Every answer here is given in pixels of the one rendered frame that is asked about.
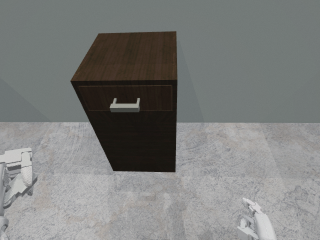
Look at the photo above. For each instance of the left robot forearm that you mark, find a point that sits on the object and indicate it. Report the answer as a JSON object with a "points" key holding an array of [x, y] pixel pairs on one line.
{"points": [[4, 223]]}

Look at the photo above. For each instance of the cabinet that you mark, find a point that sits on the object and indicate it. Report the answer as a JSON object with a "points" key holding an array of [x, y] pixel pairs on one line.
{"points": [[143, 141]]}

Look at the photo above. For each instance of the handle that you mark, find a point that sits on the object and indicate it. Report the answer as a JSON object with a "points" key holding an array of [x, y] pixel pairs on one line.
{"points": [[125, 107]]}

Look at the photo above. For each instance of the drawer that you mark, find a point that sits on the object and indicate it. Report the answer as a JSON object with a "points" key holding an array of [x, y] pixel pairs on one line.
{"points": [[152, 97]]}

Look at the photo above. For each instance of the robot left hand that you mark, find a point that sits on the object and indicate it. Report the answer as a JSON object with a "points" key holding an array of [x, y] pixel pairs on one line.
{"points": [[18, 166]]}

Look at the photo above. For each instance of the robot right hand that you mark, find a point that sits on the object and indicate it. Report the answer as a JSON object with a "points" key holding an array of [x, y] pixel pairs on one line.
{"points": [[259, 228]]}

